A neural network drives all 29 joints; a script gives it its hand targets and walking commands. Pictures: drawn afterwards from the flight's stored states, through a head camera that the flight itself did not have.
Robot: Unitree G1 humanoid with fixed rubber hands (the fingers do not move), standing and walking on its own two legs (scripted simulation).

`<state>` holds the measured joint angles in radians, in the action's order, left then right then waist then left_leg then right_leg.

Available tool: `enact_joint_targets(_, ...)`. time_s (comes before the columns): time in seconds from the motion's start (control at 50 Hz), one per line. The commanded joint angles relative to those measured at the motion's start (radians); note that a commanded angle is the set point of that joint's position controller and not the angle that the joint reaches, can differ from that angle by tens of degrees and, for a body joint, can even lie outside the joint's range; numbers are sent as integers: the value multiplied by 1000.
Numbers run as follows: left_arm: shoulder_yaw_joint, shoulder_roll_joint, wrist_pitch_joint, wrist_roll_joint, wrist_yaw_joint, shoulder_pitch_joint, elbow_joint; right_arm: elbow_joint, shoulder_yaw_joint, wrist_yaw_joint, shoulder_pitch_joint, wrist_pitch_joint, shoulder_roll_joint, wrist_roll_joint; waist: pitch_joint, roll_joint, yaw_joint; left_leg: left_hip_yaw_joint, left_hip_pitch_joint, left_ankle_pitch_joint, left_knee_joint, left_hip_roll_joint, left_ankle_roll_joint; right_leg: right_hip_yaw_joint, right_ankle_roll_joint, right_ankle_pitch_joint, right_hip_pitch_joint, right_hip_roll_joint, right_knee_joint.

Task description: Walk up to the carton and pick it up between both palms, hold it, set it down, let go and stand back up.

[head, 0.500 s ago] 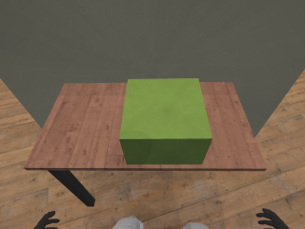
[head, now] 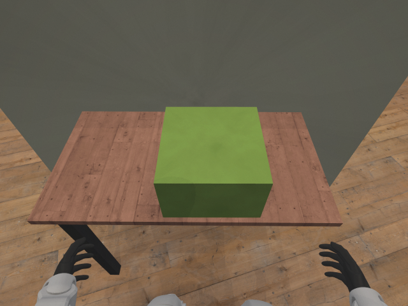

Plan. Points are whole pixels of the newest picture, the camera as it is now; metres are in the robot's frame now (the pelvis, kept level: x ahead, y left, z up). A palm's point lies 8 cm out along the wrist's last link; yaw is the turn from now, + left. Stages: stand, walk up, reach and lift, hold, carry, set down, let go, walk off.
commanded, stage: reach and lift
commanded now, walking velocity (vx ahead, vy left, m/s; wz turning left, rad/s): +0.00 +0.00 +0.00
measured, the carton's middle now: (211, 160) +0.47 +0.01 -0.04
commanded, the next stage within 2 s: none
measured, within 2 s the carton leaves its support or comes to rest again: neither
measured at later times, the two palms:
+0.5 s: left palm (85, 273) +0.18 +0.25 -0.03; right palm (354, 295) +0.15 -0.24 -0.03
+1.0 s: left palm (97, 254) +0.20 +0.22 +0.01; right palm (349, 271) +0.18 -0.24 +0.00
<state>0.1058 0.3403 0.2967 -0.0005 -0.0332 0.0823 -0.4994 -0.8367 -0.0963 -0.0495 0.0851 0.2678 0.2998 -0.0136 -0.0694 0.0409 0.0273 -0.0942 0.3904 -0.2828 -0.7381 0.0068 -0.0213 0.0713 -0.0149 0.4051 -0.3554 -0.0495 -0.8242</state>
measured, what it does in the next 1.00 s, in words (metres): stands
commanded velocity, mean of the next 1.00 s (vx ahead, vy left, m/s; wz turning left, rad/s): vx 0.00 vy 0.00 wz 0.00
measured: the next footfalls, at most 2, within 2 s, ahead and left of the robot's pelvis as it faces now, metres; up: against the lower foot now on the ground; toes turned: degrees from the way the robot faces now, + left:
none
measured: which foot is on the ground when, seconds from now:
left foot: down 0.00-1.00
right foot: down 0.00-1.00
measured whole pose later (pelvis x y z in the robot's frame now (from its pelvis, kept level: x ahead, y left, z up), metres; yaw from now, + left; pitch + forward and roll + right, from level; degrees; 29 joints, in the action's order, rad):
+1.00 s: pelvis -0.02 -0.02 +0.01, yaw -1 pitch -5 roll +2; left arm -0.01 0.30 -0.25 0.12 -0.02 0.08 -0.54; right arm -0.46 -0.04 0.00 0.18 0.26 0.14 0.18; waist -0.04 0.04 0.03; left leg -0.04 0.30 -0.25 -0.64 -0.02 -0.01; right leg 0.07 -0.05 0.33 -0.30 -0.01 -0.72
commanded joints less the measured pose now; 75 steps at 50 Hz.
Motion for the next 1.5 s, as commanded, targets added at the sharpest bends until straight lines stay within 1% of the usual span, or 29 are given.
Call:
enact_joint_targets(0.0, 74, 151, -87, -10, 21, 28, 185, 159, -18, 34, 70, 0, 77, 36, 98, 27, -19, 29, -286, 116, 262, -12, 18, -58, 4, -164, 65, 50, 397)
enact_joint_targets(0.16, 22, 175, -138, 108, 45, -89, 177, 409, 24, 70, 55, -38, 11, 55, 73, 170, -26, 68, -692, 38, 89, -81, 11, -172, -108, 324, -468, -115, 573)
enact_joint_targets(0.28, -44, 105, -169, 57, -12, -145, 319, 450, 8, 21, 69, -64, 35, 85, 125, -68, -27, 171, -650, -213, 144, -16, 1, -104, -137, 242, -436, -56, 447)
enact_joint_targets(0.32, -70, 72, -200, 61, -31, -115, 281, 435, 3, 1, 43, -64, 61, 106, 121, -126, 9, 206, -401, -394, 257, 55, -8, -55, -89, 78, -199, 13, 332)
enact_joint_targets(0.38, -92, -5, -254, 9, -81, -135, 230, 353, -72, -37, -45, -72, 144, 99, 135, -403, -7, 231, 329, -755, 651, 210, -79, 3, 52, -293, 624, 207, 113)
enact_joint_targets(0.42, -27, 3, -291, -15, -81, -141, 172, 361, -36, -36, -76, -61, 116, 120, 147, -331, 18, 163, 422, -599, 618, 168, -101, -43, 59, -310, 713, 189, 129)
enact_joint_targets(0.5, -29, 92, -349, 101, -38, -171, 73, 459, -23, -6, -97, -38, 27, 97, 87, -15, -9, 74, 92, -367, 421, 41, -55, -118, 32, 77, 323, 91, 298)
enact_joint_targets(0.54, -23, 131, -365, 171, -16, -205, 83, 547, 33, 19, -101, -29, -24, 108, 95, 224, -10, 46, -352, -120, 153, -74, -8, -216, -76, 383, -182, -72, 499)
enact_joint_targets(0.58, -22, 163, -363, 222, 28, -220, 50, 629, 98, 63, -32, -52, -57, 146, 105, 310, -12, 63, -666, 65, 32, -126, -20, -296, -112, 521, -515, -213, 636)
enact_joint_targets(0.62, 5, 178, -386, 231, 41, -244, 119, 713, 142, 79, -17, -56, -98, 159, 129, 240, 39, 80, -659, 102, 52, -124, -13, -304, -110, 479, -516, -213, 652)
enact_joint_targets(0.66, 16, 162, -397, 206, 40, -266, 177, 634, 117, 83, -28, -60, -57, 170, 121, 169, 14, 108, -627, 55, 98, -107, -5, -276, -107, 464, -447, -165, 608)
enact_joint_targets(0.68, 22, 186, -401, 198, 49, -245, 127, 575, 137, 89, 7, -68, -92, 170, 92, 102, 41, 100, -549, 20, 117, -94, 4, -249, -97, 360, -348, -132, 578)
enact_joint_targets(0.7, -13, 143, -408, 173, 25, -223, 214, 532, 78, 68, 4, -76, -49, 168, 126, -24, 23, 120, -469, -98, 209, -49, 15, -188, -93, 301, -240, -60, 530)
enact_joint_targets(0.74, -51, 109, -445, 115, -2, -259, 191, 494, 40, 37, -47, -72, -8, 171, 134, -298, 19, 195, -60, -472, 462, 98, -41, -75, -23, 6, 180, 100, 285)
enact_joint_targets(0.76, -61, 90, -475, 104, -16, -240, 155, 440, 37, 34, -39, -65, -5, 172, 124, -376, 14, 189, 146, -492, 548, 125, -53, -58, 7, -133, 422, 140, 220)
enact_joint_targets(0.78, -50, 79, -508, 95, -12, -231, 135, 456, 47, 29, -65, -45, -3, 194, 143, -370, 22, 208, 259, -548, 582, 150, -76, -59, 23, -182, 541, 161, 171)
enact_joint_targets(0.84, -83, 65, -564, 167, -7, -204, 71, 487, 37, 33, -115, 8, -29, 208, 110, -239, 2, 192, 157, -447, 495, 115, -35, -91, 16, -120, 442, 120, 228)
enact_joint_targets(0.92, -112, 131, -617, 310, 22, -261, -68, 550, 85, 50, -135, 45, -124, 233, 135, 42, 23, 103, -65, -199, 282, -8, -13, -185, -13, 203, 118, 5, 396)
enact_joint_targets(0.98, -97, 181, -640, 359, 42, -325, -54, 615, 143, 71, -134, 46, -111, 227, 148, 122, 26, 79, -192, -97, 186, -58, -19, -234, -28, 333, -50, -64, 465)
enact_joint_targets(1.06, -68, 206, -651, 359, 38, -346, -9, 621, 126, 84, -175, 41, -99, 209, 154, 64, 46, 63, -152, -55, 208, -42, -13, -226, -3, 289, -35, -31, 445)
enact_joint_targets(1.08, -64, 225, -645, 364, 45, -359, 14, 617, 127, 97, -174, 39, -104, 194, 174, 84, 26, 67, -167, -40, 198, -35, -16, -231, 5, 256, -11, -42, 444)
enact_joint_targets(1.1, -73, 238, -658, 369, 44, -408, 32, 630, 139, 92, -203, 33, -122, 207, 210, 26, 30, 61, -126, -43, 222, -29, -20, -239, 22, 247, 29, -37, 436)
enact_joint_targets(1.28, -62, 183, -607, 321, 49, -375, 25, 479, 160, 89, -266, 1, -93, 259, 175, -104, 29, 91, -133, 47, 269, 5, 12, -166, -2, -14, 120, 3, 389)
enact_joint_targets(1.32, -37, 222, -599, 340, 61, -385, 48, 500, 157, 99, -245, 1, -67, 244, 219, -52, 43, 66, -164, 71, 256, -11, 5, -179, 17, -43, 135, -6, 404)
enact_joint_targets(1.38, -42, 212, -597, 341, 56, -413, 75, 535, 159, 105, -306, 2, -96, 255, 224, -74, 34, 72, -127, 115, 256, -14, 9, -181, 16, -99, 122, -10, 392)
enact_joint_targets(1.4, -65, 209, -587, 341, 60, -535, 9, 443, 100, 109, -413, -6, -42, 220, 247, -72, -9, 80, -114, 75, 265, -11, 10, -155, 11, -92, 123, 0, 382)
enact_joint_targets(1.42, -29, 239, -582, 335, 59, -451, 54, 451, 143, 117, -340, -5, -63, 254, 250, -86, 31, 77, -120, 155, 254, -4, 18, -157, 23, -195, 184, 2, 374)
enact_joint_targets(1.44, -48, 207, -580, 326, 62, -495, 55, 436, 135, 118, -370, -4, -52, 247, 263, -96, 8, 87, -139, 147, 258, -8, 18, -162, 17, -212, 184, -2, 371)
enact_joint_targets(1.48, -25, 225, -578, 332, 63, -477, -4, 495, 169, 122, -399, -4, -74, 255, 283, -43, 41, 80, -96, 137, 256, -9, 9, -165, 33, -238, 211, -8, 362)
